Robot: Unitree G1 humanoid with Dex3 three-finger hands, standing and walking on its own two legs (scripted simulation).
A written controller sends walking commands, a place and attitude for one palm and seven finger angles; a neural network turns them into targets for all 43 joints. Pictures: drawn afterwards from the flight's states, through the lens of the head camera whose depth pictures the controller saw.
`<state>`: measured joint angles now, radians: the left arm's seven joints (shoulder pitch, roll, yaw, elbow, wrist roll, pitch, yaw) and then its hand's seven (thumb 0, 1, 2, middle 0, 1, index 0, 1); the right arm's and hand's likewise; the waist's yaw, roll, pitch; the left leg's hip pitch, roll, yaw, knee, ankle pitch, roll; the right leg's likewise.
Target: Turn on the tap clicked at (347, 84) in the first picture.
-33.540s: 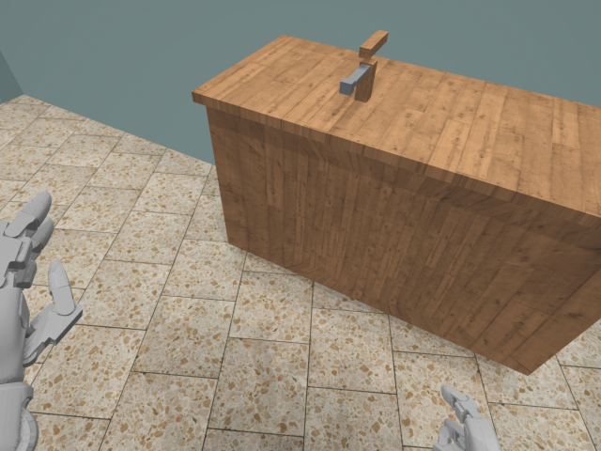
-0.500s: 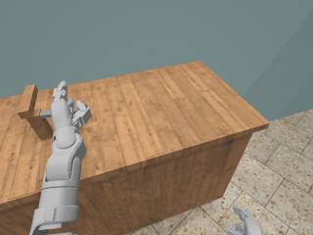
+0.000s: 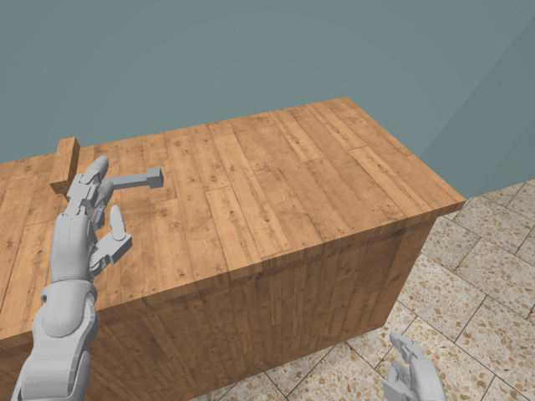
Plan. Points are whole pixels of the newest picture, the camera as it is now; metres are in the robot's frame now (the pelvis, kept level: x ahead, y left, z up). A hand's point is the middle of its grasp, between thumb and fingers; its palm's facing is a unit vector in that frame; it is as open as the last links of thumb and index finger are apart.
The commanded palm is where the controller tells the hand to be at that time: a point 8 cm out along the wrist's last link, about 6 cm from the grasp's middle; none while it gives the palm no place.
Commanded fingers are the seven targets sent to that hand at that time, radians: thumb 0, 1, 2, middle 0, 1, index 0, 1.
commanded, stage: draw the hand back beside the body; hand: left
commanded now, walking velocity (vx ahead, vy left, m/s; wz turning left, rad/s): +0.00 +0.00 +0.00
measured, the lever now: (155, 177) +0.48 +0.27 +0.08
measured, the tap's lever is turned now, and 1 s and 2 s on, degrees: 82 82 82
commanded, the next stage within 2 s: step back with the hand held close in 0.76 s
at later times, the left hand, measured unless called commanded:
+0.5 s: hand (74, 287) +0.20 +0.25 +0.15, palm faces +0.41 -0.85 -0.32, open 7.4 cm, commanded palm +0.16 +0.29 +0.16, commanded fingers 0.00 0.90 0.90 -0.20 -0.30 -0.20 -0.30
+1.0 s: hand (73, 282) +0.20 +0.25 +0.16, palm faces +0.42 -0.84 -0.35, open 7.4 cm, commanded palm +0.15 +0.28 +0.17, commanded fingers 0.00 0.90 0.90 -0.20 -0.30 -0.20 -0.30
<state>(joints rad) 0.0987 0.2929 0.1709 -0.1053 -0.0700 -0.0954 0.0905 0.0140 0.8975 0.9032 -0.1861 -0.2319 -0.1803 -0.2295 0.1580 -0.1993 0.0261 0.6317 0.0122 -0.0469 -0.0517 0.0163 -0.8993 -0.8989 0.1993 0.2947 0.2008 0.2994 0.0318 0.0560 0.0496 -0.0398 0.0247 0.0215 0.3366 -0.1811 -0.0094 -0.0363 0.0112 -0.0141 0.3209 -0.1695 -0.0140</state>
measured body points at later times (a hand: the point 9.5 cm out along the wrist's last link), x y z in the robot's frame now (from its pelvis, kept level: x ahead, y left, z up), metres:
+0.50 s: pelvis +0.00 +0.00 +0.00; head -0.03 -0.01 +0.45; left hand +0.17 +0.29 +0.17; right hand +0.20 -0.21 -0.08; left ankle +0.01 +0.13 -0.75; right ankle +0.01 -0.11 -0.75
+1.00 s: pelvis +0.00 +0.00 +0.00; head -0.01 -0.01 +0.45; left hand +0.17 +0.29 +0.18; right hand +0.20 -0.21 -0.08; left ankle +0.01 +0.13 -0.75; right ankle +0.01 -0.11 -0.75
